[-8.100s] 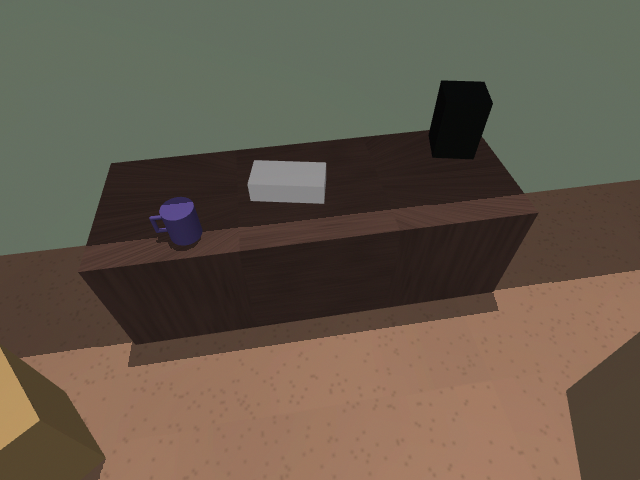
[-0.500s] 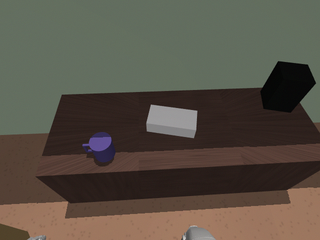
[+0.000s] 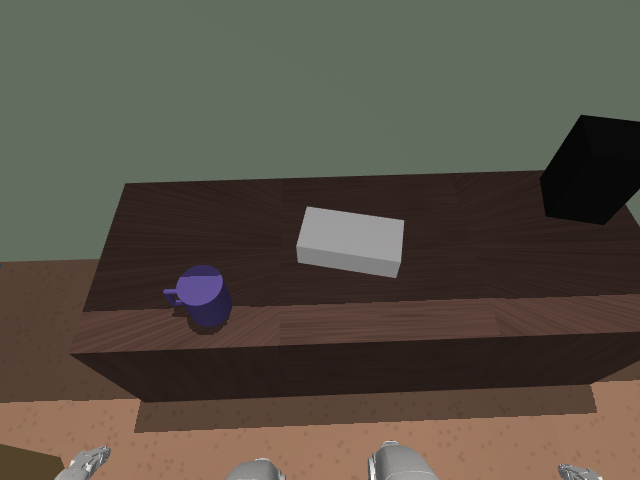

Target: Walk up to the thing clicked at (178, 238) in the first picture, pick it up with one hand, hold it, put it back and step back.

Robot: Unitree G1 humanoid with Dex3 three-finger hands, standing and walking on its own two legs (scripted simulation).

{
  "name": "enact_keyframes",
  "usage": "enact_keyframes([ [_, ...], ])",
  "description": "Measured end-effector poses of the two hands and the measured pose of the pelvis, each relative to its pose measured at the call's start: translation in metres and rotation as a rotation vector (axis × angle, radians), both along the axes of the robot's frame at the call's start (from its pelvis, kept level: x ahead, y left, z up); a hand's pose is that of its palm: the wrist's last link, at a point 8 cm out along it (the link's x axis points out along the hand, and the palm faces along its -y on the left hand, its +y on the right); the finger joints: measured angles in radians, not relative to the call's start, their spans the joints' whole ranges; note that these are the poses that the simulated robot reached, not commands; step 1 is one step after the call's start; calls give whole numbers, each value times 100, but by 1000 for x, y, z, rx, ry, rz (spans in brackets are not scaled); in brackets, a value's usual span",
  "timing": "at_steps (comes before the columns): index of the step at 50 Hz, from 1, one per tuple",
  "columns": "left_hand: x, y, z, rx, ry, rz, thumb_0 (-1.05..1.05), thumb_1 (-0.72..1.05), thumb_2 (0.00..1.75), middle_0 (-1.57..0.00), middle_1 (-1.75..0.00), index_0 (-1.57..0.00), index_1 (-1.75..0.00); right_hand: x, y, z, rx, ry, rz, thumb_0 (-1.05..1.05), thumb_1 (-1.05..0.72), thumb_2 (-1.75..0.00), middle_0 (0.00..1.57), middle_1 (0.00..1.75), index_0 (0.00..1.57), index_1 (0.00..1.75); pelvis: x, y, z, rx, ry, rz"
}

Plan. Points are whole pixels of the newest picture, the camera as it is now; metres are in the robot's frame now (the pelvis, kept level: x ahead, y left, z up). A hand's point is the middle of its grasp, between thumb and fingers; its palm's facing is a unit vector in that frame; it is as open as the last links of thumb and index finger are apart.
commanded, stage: walk up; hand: left
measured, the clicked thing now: (197, 296) +0.47 +0.26 -0.26
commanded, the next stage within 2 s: stand in 1.36 s
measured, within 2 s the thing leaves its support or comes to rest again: neither
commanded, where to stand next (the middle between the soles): +0.07 +0.03 m, yaw +1 degrees
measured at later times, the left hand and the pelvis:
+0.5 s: hand out of the picture +0.05 +0.28 -0.11, palm faces -0.02 -0.92 -0.39, open 7.4 cm; pelvis -0.02 +0.01 +0.03, yaw -1 degrees
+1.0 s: hand out of the picture +0.11 +0.26 -0.10, palm faces -0.05 -0.94 -0.34, open 7.4 cm; pelvis +0.00 +0.01 +0.05, yaw -1 degrees
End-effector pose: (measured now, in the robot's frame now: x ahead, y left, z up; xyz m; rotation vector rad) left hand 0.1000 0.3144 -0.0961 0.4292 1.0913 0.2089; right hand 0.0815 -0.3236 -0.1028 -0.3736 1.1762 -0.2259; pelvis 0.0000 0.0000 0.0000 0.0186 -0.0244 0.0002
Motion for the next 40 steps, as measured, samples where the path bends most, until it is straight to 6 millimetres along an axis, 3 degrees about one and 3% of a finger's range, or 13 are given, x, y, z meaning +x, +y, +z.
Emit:
enact_keyframes([
  [4, -3, 11, -4, -15, 17, 10, 1, 90, 90, -21, -30, -21, -30, -5, 12, 11, -8, -18, 5, 1, -90, -90, 20, 30, 20, 30, -6, 12, 4, -24, -10, -9],
  [9, -11, 18, -2, -31, 20, 24, 1, 90, 90, -20, -30, -20, -30, -10, 25, 16, 9, -30, 3, 1, -90, -90, 21, 30, 20, 30, -9, 13, 10, -35, -7, -17],
  [19, -44, 14, 14, -45, 57, 40, 1, 90, 90, -20, -30, -20, -30, -11, 46, 12, 84, -61, 10, 1, -90, -90, 21, 30, 20, 30, -17, 19, 22, -26, -32, -17],
  [27, -55, 8, 23, -52, 84, 62, 1, 90, 90, -20, -30, -20, -30, -16, 45, 16, 113, -20, 13, 1, -90, -90, 21, 30, 20, 30, -15, 12, 33, -22, -27, -14],
  [33, -49, -2, 26, -66, 111, 57, 1, 90, 90, -20, -30, -20, -30, -17, 36, 19, 101, 11, -12, 1, -90, -90, 21, 30, 20, 30, -9, 10, 40, -19, -18, -15],
  [40, -24, -9, 26, -86, 88, 45, 1, 90, 90, -20, -30, -20, -30, -15, 31, 25, 82, 28, -41, 1, -90, -90, 20, 30, 20, 30, -2, 10, 44, -19, -17, -18],
])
